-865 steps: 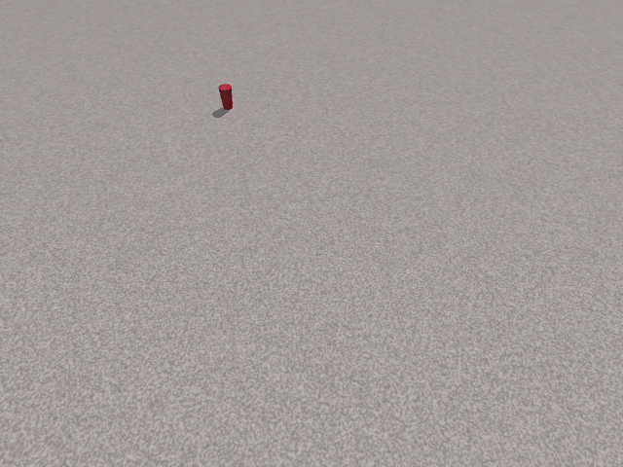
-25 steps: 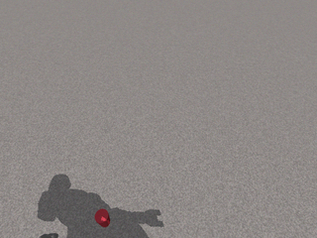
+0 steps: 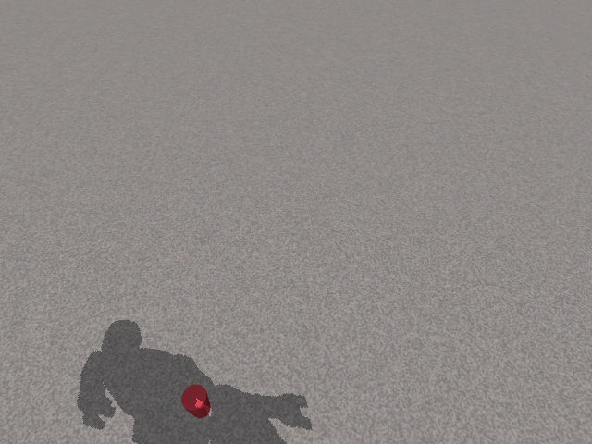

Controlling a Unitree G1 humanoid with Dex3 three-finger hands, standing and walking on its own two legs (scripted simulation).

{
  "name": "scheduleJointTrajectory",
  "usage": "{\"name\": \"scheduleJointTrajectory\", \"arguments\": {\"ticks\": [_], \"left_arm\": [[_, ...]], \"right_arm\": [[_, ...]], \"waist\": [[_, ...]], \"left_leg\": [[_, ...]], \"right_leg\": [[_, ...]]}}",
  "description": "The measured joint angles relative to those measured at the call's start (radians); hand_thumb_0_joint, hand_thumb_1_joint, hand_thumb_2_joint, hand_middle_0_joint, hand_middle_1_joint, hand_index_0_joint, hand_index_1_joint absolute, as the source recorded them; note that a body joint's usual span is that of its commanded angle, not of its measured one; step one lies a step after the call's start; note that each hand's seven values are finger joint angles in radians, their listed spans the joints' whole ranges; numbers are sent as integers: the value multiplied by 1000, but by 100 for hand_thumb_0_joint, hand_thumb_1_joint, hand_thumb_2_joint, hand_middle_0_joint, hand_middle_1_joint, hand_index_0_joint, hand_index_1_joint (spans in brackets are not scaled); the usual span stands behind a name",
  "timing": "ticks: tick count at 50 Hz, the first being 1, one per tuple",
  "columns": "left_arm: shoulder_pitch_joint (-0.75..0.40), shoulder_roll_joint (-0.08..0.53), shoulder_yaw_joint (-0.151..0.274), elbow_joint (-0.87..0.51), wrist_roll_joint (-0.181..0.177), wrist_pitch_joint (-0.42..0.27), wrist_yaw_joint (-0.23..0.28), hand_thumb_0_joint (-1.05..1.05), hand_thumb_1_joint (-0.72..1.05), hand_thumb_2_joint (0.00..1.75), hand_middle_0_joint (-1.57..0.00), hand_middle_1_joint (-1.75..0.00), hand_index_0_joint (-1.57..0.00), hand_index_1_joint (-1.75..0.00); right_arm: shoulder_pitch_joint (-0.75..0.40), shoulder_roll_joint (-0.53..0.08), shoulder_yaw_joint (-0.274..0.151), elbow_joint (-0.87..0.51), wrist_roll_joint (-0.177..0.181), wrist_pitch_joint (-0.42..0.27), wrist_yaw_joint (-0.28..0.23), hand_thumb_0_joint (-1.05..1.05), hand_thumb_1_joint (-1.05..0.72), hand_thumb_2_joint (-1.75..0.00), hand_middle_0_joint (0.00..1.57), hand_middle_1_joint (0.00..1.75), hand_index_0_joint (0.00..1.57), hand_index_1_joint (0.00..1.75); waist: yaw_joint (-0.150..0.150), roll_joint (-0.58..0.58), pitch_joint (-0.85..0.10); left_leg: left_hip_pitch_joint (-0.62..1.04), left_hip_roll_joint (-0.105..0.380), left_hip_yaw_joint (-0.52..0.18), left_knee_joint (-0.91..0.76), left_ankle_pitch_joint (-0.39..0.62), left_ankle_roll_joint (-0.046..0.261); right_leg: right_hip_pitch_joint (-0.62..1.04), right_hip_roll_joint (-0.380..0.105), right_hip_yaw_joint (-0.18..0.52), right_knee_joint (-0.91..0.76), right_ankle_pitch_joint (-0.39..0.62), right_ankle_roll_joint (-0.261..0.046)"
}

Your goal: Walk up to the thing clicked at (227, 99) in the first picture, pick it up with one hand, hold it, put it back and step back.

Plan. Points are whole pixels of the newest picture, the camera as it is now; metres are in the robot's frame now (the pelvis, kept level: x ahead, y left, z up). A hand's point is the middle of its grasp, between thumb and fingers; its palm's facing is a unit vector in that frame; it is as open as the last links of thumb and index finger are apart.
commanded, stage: stand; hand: left
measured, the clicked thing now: (198, 403) +0.36 +0.30 -0.72
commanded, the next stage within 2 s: rise first in 1.64 s
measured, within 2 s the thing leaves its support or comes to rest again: neither
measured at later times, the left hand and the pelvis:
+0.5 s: hand out of the picture +0.10 +0.25 -0.15, palm faces -0.02 -0.94 -0.35, open 7.4 cm; pelvis +0.01 -0.01 +0.00, yaw +0 degrees
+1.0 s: hand out of the picture +0.09 +0.25 -0.15, palm faces -0.02 -0.94 -0.35, open 7.4 cm; pelvis +0.01 -0.01 +0.00, yaw +0 degrees
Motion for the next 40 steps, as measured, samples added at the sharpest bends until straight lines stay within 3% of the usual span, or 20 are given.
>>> {"name": "scheduleJointTrajectory", "arguments": {"ticks": [17,40], "left_arm": [[-31,2,1,-23,-2,-3,1,0,91,90,-20,-30,-21,-30],[-21,1,0,-21,-1,0,1,0,90,90,-20,-30,-21,-30]], "right_arm": [[17,-8,9,1,1,-2,-5,0,-90,-89,21,30,20,29],[9,-10,14,-12,2,-3,-8,0,-90,-89,21,30,21,29]], "waist": [[-14,-2,-6],[-7,5,-11]], "left_leg": [[11,8,-4,-10,-7,-8],[26,15,-4,-20,-10,-14]], "right_leg": [[9,8,-4,-6,-9,-7],[25,14,-5,-16,-13,-12]]}}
